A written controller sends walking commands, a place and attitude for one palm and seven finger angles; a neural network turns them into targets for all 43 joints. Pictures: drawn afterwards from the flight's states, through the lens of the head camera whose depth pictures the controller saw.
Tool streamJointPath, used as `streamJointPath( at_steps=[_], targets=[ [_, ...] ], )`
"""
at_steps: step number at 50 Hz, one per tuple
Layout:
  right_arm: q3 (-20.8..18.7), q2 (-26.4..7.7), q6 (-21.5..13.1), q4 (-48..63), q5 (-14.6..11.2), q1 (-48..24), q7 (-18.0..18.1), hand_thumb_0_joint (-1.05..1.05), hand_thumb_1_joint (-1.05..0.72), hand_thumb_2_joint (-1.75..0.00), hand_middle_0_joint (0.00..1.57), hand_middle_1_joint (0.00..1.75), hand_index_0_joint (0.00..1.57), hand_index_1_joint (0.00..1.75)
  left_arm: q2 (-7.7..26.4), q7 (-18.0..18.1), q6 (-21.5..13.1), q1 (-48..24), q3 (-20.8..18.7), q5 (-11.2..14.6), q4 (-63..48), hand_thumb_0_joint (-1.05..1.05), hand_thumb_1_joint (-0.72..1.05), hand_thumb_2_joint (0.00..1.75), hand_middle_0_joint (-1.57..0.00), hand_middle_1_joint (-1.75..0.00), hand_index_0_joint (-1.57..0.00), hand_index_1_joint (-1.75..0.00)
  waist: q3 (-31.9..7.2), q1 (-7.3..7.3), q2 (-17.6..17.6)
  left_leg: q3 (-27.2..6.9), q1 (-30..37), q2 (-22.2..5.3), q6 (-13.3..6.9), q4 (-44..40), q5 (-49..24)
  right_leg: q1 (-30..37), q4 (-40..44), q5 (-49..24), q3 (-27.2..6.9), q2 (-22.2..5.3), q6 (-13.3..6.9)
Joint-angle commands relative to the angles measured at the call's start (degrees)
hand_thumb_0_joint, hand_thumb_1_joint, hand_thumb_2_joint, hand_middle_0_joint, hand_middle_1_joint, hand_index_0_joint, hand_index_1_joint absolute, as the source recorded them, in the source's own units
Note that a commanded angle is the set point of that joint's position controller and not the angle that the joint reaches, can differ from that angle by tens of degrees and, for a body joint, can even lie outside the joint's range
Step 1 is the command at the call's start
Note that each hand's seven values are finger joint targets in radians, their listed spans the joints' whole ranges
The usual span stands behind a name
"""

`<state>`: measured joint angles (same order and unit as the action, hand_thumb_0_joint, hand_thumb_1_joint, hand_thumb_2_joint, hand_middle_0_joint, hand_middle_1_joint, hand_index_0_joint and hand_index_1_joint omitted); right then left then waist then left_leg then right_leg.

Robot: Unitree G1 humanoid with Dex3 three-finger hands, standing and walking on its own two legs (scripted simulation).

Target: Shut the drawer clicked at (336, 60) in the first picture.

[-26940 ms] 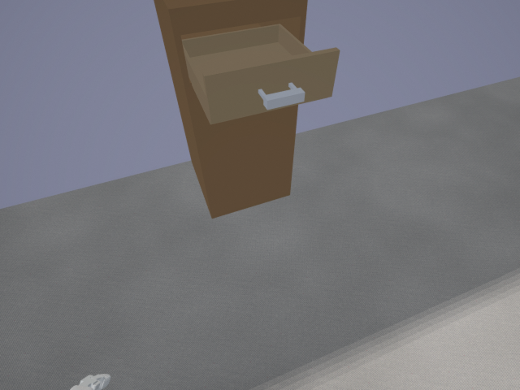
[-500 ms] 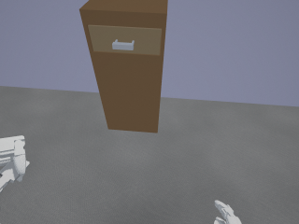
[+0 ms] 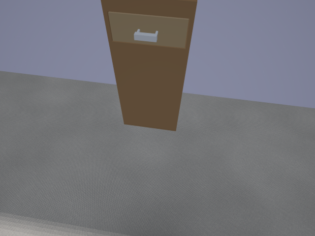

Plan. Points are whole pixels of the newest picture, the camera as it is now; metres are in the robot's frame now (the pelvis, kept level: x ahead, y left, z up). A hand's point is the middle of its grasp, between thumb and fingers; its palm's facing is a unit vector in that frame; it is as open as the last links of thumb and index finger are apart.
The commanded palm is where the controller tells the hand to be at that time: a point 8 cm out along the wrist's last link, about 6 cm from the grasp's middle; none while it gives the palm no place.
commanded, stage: let the arm hang, fingers relaxed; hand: left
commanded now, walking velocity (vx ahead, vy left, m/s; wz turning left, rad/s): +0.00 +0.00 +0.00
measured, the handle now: (146, 34) +0.95 +0.11 +0.03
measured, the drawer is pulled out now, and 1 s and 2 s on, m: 0.00 0.00 0.00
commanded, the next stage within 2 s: look to check the result in 0.60 s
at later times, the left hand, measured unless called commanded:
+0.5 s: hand out of the picture -0.03 +0.17 -0.17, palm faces +0.00 -0.98 -0.18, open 7.3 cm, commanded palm none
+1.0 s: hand out of the picture -0.02 +0.16 -0.17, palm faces +0.01 -0.98 -0.20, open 7.4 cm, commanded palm none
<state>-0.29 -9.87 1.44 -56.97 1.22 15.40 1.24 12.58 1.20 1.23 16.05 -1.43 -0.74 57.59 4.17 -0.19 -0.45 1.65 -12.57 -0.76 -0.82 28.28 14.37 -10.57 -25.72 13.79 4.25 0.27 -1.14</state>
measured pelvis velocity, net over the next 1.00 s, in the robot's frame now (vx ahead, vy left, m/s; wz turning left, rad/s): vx -0.02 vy -0.01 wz -0.03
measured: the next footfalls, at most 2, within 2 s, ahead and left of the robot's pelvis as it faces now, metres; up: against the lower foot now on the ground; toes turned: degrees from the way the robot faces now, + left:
none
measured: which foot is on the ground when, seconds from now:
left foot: down 0.00-1.00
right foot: down 0.00-1.00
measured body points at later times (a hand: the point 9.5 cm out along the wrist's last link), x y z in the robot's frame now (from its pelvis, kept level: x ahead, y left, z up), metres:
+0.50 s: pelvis -0.02 +0.01 +0.00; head -0.01 +0.00 +0.45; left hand -0.03 +0.22 -0.16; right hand -0.06 -0.20 -0.16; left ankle +0.01 +0.11 -0.74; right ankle +0.00 -0.11 -0.74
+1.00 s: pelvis -0.02 -0.01 +0.00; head +0.00 -0.02 +0.45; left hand -0.02 +0.21 -0.15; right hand -0.05 -0.22 -0.16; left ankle +0.01 +0.11 -0.74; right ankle +0.00 -0.11 -0.74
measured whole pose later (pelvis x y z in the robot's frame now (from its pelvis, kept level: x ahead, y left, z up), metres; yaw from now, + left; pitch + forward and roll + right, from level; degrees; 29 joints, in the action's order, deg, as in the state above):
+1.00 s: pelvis -0.02 -0.01 +0.00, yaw -2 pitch -2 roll +0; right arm -1.2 -7.4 0.4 -64.1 1.1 17.4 1.7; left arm 7.6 1.9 -0.7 15.3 -1.1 -0.7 66.4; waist 3.4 0.6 -1.5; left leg 3.2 -11.6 -1.2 -0.1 23.9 10.7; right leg -11.5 -24.2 11.2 2.8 0.8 -2.0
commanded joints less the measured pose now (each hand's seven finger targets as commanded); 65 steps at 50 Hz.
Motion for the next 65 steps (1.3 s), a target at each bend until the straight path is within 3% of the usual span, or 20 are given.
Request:
streamJointPath(
  at_steps=[1,5,13,24,31,39,45,52,58,62,65],
  targets=[
    [-1.10,-6.32,-1.19,0.31,-0.20,2.51,0.68,0.00,-0.90,-0.90,0.20,0.30,0.20,0.30,4.16,0.26,-1.47,0.89,-0.26,0.21,0.25,0.00,0.90,0.90,-0.36,-0.47,-0.36,-0.47,-2.38,0.51,-0.64,-5.39,2.05,-5.74,-1.84,-8.02,-7.72,0.20,5.95,-5.00,-5.31,-5.79,-1.51],
    [-0.96,-5.77,-1.13,-2.11,-0.21,3.39,0.60,0.00,-0.90,-0.90,0.20,0.30,0.20,0.30,3.43,0.44,-1.57,1.74,0.16,0.17,3.12,0.00,0.90,0.90,-0.20,-0.30,-0.20,-0.30,-0.16,0.68,1.84,-4.96,2.34,-5.45,-1.82,-9.50,-4.29,-1.68,7.40,-1.47,-5.71,-5.87,-1.43],
    [-0.87,-4.52,-1.24,-5.05,-0.23,4.71,0.70,0.00,-0.90,-0.90,0.20,0.30,0.20,0.30,2.46,0.77,-1.67,3.25,0.16,0.10,6.35,0.00,0.90,0.90,-0.20,-0.30,-0.20,-0.30,1.33,0.51,-0.79,-4.92,1.44,-5.12,-1.72,-11.24,-0.54,-2.76,7.72,0.89,-6.26,-5.52,-1.49],
    [-1.23,-2.35,-1.11,-6.20,-0.07,7.75,0.86,0.00,-0.90,-0.90,0.20,0.30,0.20,0.30,0.87,0.97,-1.58,4.22,-0.29,0.01,7.44,0.00,0.90,0.90,-0.20,-0.30,-0.20,-0.30,2.63,0.61,-1.09,-5.00,-1.44,-4.90,-1.74,-11.82,4.89,-3.98,7.69,4.38,-6.30,-5.17,-1.61],
    [-1.38,-1.91,-1.15,-6.42,-0.07,8.89,0.92,0.00,-0.90,-0.90,0.20,0.30,0.20,0.30,0.54,1.05,-1.86,4.39,-0.46,0.08,7.43,0.00,0.90,0.90,-0.20,-0.30,-0.20,-0.30,2.06,0.77,0.47,-4.42,-0.96,-4.55,-1.67,-10.44,2.79,-4.48,7.91,4.68,-6.93,-5.32,-1.91],
    [-1.52,-1.71,-1.36,-6.72,-0.17,8.69,1.00,0.00,-0.90,-0.90,0.20,0.30,0.20,0.30,0.85,1.16,-2.21,4.33,-0.68,0.13,7.59,0.00,0.90,0.90,-0.20,-0.30,-0.20,-0.30,0.82,0.82,-0.35,-3.80,0.64,-4.86,-1.52,-9.52,-0.50,-4.16,7.95,2.45,-7.16,-5.65,-2.15],
    [-1.55,-2.12,-1.10,-6.83,-0.09,8.03,0.93,0.00,-0.90,-0.90,0.20,0.30,0.20,0.30,1.13,1.15,-2.15,3.37,-0.60,0.13,7.61,0.00,0.90,0.90,-0.20,-0.30,-0.20,-0.30,2.31,1.06,0.09,-3.59,0.96,-4.74,-1.30,-9.44,0.23,-5.75,8.88,4.73,-7.76,-5.61,-2.19],
    [-1.53,-2.81,-1.46,-6.73,-0.14,6.79,1.00,0.00,-0.90,-0.90,0.20,0.30,0.20,0.30,1.61,1.07,-2.42,2.49,-0.71,0.15,7.45,0.00,0.90,0.90,-0.20,-0.30,-0.20,-0.30,0.68,1.04,-0.86,-3.45,2.25,-5.16,-1.14,-9.61,-2.82,-3.91,8.63,0.66,-7.79,-5.68,-2.14],
    [-1.52,-3.67,-1.54,-6.74,-0.32,5.56,1.05,0.00,-0.90,-0.90,0.20,0.30,0.20,0.30,2.32,1.11,-2.80,2.21,-0.74,0.15,7.40,0.00,0.90,0.90,-0.20,-0.30,-0.20,-0.30,-0.55,0.88,0.65,-3.04,3.35,-5.29,-0.82,-8.84,-6.28,-2.20,8.68,-3.61,-7.73,-5.93,-2.04],
    [-1.39,-3.53,-1.32,-7.13,-0.12,5.23,1.00,0.00,-0.90,-0.90,0.20,0.30,0.20,0.30,2.38,1.07,-2.68,1.35,-0.61,0.25,7.54,0.00,0.90,0.90,-0.20,-0.30,-0.20,-0.30,0.98,1.07,-0.07,-2.76,3.03,-5.15,-0.55,-9.30,-4.80,-2.82,9.77,-1.38,-8.02,-6.09,-2.05],
    [-1.30,-3.66,-1.38,-7.17,-0.13,4.93,1.00,0.00,-0.90,-0.90,0.20,0.30,0.20,0.30,2.53,1.08,-2.77,1.13,-0.68,0.26,7.44,0.00,0.90,0.90,-0.20,-0.30,-0.20,-0.30,0.01,1.00,-0.04,-2.78,3.58,-5.29,-0.52,-9.22,-5.74,-1.85,9.73,-2.82,-8.07,-6.01,-2.04]
  ],
)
